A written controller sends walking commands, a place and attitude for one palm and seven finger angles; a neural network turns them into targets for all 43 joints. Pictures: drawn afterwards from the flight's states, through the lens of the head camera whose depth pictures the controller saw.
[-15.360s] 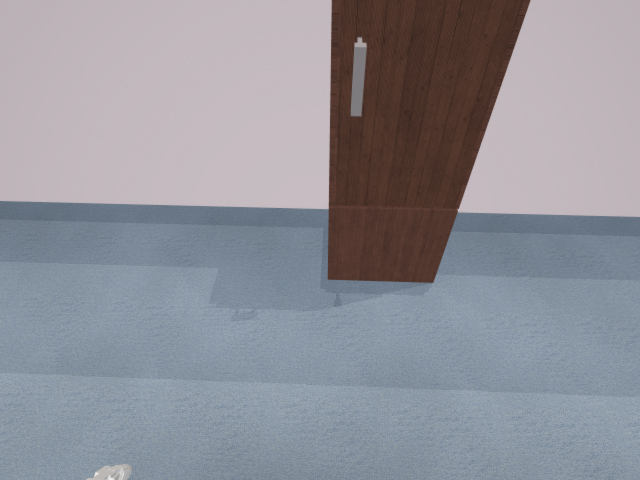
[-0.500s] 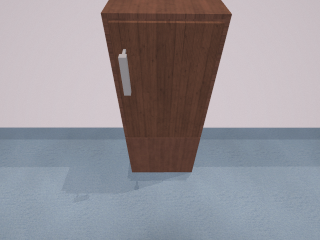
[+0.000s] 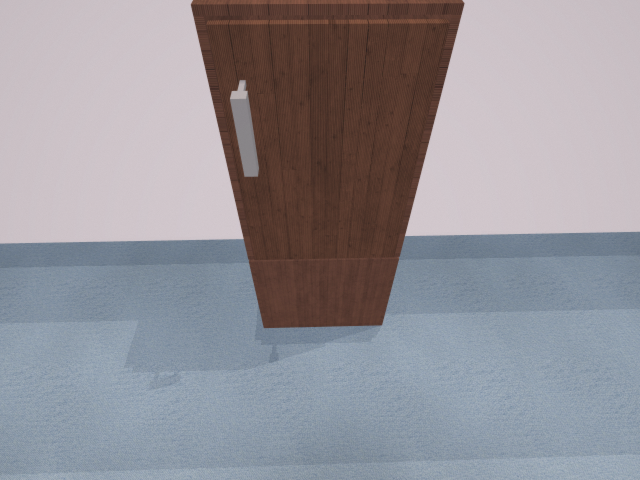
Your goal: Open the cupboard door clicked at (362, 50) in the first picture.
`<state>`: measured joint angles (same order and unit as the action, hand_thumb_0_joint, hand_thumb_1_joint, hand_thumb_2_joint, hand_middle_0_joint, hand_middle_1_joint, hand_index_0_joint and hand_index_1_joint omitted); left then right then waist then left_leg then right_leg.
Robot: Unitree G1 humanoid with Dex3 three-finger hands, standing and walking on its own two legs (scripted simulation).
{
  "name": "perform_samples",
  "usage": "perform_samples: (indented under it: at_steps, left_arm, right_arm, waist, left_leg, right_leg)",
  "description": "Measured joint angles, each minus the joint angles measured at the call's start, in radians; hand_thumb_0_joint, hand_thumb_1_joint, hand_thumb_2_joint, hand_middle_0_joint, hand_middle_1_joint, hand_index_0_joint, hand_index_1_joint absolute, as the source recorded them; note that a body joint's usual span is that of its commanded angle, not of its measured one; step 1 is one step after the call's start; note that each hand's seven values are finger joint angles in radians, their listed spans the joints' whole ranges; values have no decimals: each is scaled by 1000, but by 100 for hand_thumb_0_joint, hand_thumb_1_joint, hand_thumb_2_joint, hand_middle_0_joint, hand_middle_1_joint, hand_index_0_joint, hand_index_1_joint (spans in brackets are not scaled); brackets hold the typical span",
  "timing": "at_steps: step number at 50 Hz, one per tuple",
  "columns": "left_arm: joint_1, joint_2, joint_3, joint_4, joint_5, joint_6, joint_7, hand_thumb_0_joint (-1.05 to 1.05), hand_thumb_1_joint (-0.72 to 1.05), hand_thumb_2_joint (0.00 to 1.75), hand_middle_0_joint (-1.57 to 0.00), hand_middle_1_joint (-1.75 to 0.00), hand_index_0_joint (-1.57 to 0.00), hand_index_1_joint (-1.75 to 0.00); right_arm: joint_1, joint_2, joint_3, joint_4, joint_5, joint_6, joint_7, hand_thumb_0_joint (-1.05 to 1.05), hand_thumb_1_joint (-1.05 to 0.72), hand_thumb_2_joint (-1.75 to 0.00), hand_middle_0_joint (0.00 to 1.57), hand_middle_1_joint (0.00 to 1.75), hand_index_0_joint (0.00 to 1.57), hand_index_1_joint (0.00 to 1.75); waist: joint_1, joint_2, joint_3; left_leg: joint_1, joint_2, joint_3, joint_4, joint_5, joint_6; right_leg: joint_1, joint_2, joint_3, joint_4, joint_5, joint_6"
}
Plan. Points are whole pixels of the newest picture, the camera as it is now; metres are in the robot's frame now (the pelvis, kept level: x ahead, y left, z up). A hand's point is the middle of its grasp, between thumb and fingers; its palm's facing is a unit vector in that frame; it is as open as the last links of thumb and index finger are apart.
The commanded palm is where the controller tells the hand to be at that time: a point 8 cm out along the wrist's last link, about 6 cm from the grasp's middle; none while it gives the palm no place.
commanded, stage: look again from close up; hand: left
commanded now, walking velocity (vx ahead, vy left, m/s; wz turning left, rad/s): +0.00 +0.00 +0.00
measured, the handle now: (247, 129) +0.66 +0.18 +0.07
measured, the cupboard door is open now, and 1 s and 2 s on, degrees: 0 0 0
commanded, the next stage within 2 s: shuffle to correct the standing spot in 0.48 s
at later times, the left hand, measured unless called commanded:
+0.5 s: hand out of the picture +0.01 +0.16 -0.18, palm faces +0.06 -0.98 -0.21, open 7.4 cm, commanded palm none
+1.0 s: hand out of the picture -0.03 +0.14 -0.19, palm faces +0.09 -0.98 -0.16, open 7.4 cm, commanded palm none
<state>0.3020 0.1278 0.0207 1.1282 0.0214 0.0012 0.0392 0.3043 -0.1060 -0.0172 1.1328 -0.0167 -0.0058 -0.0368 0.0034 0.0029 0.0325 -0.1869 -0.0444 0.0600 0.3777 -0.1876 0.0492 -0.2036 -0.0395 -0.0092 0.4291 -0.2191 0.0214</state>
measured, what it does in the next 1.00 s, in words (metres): stands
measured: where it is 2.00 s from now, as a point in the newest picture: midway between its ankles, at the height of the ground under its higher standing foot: outside the picture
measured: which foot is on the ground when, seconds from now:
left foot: down 0.00-1.00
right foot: down 0.00-1.00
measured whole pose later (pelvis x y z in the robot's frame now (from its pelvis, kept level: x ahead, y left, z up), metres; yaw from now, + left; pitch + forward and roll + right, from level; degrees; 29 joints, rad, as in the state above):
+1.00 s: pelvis +0.02 -0.02 -0.01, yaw +1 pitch +0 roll +0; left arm 0.43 0.14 0.03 1.08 0.03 -0.02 0.01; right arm 0.40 -0.14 -0.01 1.10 -0.02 -0.01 -0.01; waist 0.00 -0.01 -0.01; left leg -0.25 0.00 0.02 0.59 -0.33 0.02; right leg -0.22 0.00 -0.05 0.56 -0.34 -0.02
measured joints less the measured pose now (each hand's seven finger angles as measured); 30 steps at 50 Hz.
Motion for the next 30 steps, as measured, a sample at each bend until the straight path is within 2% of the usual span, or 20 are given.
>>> perform_samples:
  at_steps: [6,10,19,30]
  left_arm:
    - [11,-7,-26,-10,2,-25,13,0,91,90,-20,-30,-19,-29]
    - [18,-3,-28,-21,-1,-22,8,0,91,89,-20,-30,-20,-29]
    - [4,21,-25,-59,-1,-18,2,0,91,89,-20,-30,-20,-29]
    - [-7,52,-19,-87,-2,-12,-6,0,91,89,-20,-30,-20,-29]
  right_arm:
    - [-11,-43,11,-51,-2,-4,19,1,-92,-90,20,30,20,29]
    - [-13,-60,11,-72,-1,-11,16,1,-92,-90,20,30,20,29]
    - [-51,-69,14,-95,1,-16,13,1,-92,-90,20,30,20,29]
    - [-53,-68,21,-82,-2,-8,21,0,-91,-90,20,30,20,29]
  waist:
    - [-12,17,9]
    - [-9,13,-12]
    - [2,-2,-40]
    - [2,-13,-31]
  left_leg:
    - [-61,19,-23,111,-51,-11]
    - [-63,19,-34,145,-72,-13]
    - [-38,27,-34,137,-68,-23]
    - [-41,33,-39,106,-32,-29]
  right_leg:
    - [-27,16,-25,55,-30,-13]
    - [-26,16,-36,90,-56,-17]
    - [-6,23,-36,90,-55,-27]
    - [-6,30,-41,54,-18,-33]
